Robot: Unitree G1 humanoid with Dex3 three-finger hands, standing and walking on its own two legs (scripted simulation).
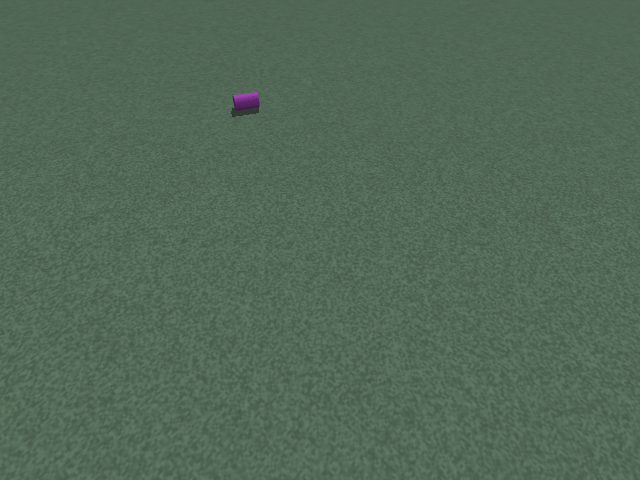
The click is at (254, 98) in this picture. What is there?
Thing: lying can
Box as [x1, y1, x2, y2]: [233, 92, 259, 110]
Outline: 256,92 233,95 235,109 236,110 259,106
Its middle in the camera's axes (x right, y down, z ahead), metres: -0.44 -0.80 +2.31
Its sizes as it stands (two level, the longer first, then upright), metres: 0.141 0.087 0.087
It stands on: the floor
